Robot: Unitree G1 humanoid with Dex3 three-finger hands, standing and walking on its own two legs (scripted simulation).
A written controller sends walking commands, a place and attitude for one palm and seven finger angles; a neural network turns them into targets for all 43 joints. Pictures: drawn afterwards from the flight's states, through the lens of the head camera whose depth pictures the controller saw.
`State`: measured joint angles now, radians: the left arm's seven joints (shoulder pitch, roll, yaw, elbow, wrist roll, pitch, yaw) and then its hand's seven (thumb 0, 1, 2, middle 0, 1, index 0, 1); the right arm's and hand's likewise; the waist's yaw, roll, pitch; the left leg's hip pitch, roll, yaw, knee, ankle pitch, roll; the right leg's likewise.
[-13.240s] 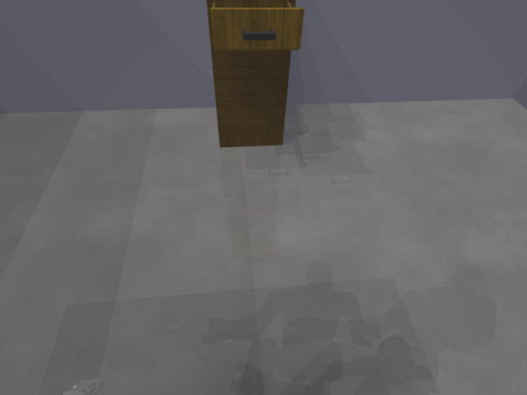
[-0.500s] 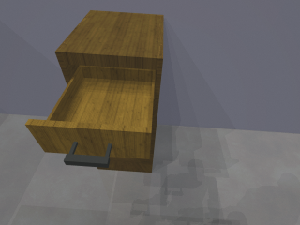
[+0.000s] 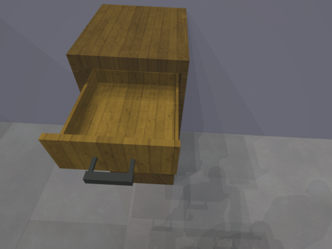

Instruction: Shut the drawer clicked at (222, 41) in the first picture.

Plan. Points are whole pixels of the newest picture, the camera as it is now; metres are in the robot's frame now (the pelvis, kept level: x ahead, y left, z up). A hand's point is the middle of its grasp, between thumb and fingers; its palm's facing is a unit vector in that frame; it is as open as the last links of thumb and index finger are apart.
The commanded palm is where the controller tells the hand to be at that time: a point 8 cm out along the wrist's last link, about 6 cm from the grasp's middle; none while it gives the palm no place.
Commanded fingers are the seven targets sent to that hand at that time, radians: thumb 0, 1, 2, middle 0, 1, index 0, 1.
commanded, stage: come to a stop and stand still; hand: left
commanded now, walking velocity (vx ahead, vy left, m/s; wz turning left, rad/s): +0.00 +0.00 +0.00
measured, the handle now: (111, 170) +0.30 +0.16 +0.01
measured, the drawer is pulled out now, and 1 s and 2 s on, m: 0.29 0.29 0.29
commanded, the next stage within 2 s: look again from close up in 0.08 s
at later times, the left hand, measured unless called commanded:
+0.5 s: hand out of the picture +0.00 +0.16 -0.18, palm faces +0.03 -0.99 -0.15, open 7.4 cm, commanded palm none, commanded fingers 0.00 0.90 0.90 -0.20 -0.30 -0.20 -0.30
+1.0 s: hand (95, 221) +0.19 +0.18 -0.04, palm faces +0.24 -0.95 -0.19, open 6.9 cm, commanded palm +0.11 +0.20 -0.05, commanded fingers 0.00 0.90 0.90 -0.42 -0.54 -0.42 -0.54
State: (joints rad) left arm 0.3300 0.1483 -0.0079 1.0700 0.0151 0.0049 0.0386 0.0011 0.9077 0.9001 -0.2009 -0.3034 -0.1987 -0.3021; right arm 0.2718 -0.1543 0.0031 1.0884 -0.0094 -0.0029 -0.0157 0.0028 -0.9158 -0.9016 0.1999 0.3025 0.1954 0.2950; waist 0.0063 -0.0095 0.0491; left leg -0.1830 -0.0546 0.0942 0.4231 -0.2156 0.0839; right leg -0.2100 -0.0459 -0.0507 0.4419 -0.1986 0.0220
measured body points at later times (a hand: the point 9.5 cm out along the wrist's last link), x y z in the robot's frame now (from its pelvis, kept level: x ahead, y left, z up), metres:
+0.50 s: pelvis +0.01 +0.01 +0.00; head +0.02 +0.01 +0.45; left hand +0.00 +0.21 -0.16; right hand +0.01 -0.21 -0.16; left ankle +0.01 +0.06 -0.74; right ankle +0.02 -0.13 -0.74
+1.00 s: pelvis +0.02 +0.00 -0.01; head +0.00 -0.02 +0.44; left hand +0.17 +0.23 -0.02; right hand +0.09 -0.26 -0.13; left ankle +0.01 +0.06 -0.74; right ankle +0.03 -0.11 -0.74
